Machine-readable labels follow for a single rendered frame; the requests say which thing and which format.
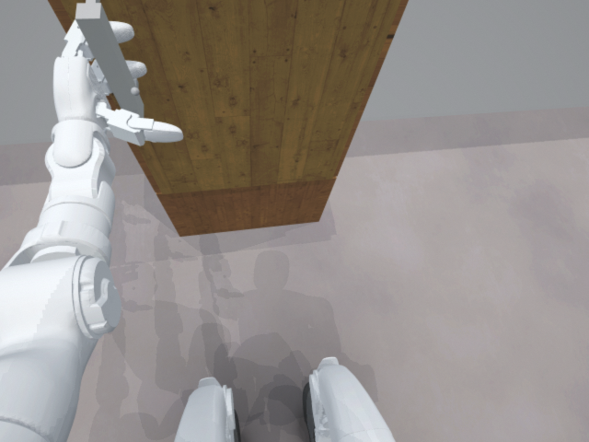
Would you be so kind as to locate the right robot thigh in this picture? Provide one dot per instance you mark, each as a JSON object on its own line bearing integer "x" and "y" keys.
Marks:
{"x": 351, "y": 413}

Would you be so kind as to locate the right robot shin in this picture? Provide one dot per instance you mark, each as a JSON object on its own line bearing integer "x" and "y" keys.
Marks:
{"x": 322, "y": 433}

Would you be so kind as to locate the left robot upper arm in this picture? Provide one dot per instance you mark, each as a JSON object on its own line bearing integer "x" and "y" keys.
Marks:
{"x": 52, "y": 314}

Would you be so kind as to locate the handle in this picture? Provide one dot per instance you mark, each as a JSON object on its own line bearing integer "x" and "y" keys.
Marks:
{"x": 94, "y": 24}

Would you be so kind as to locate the cupboard door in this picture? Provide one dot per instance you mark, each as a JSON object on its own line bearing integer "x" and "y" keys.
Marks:
{"x": 264, "y": 91}

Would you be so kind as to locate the robot left hand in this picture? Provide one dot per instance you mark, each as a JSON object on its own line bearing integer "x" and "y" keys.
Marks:
{"x": 78, "y": 87}

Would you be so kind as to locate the robot left forearm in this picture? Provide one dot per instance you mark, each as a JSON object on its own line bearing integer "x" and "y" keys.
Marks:
{"x": 77, "y": 216}

